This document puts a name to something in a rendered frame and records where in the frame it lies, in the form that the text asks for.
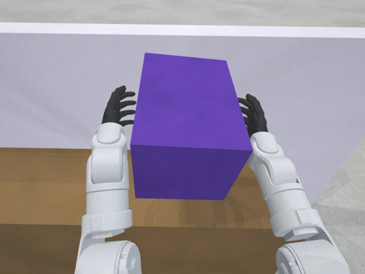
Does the left robot upper arm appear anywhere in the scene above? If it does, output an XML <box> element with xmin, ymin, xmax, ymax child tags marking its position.
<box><xmin>75</xmin><ymin>240</ymin><xmax>141</xmax><ymax>274</ymax></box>

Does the right robot hand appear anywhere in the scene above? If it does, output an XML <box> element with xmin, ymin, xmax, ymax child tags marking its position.
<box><xmin>238</xmin><ymin>94</ymin><xmax>268</xmax><ymax>138</ymax></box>

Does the right robot upper arm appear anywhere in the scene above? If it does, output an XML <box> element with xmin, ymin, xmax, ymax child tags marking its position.
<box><xmin>276</xmin><ymin>239</ymin><xmax>350</xmax><ymax>274</ymax></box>

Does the left robot hand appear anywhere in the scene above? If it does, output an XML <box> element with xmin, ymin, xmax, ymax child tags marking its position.
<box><xmin>102</xmin><ymin>86</ymin><xmax>136</xmax><ymax>127</ymax></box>

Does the left robot forearm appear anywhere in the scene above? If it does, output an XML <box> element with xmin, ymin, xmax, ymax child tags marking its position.
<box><xmin>75</xmin><ymin>122</ymin><xmax>132</xmax><ymax>273</ymax></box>

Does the right robot forearm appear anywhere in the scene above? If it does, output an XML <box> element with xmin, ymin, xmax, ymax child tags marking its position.
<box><xmin>247</xmin><ymin>132</ymin><xmax>351</xmax><ymax>274</ymax></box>

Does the pedestal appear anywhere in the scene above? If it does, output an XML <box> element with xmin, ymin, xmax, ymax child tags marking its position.
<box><xmin>0</xmin><ymin>147</ymin><xmax>306</xmax><ymax>274</ymax></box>

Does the carton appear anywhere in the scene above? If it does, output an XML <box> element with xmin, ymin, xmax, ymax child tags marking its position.
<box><xmin>130</xmin><ymin>53</ymin><xmax>253</xmax><ymax>200</ymax></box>

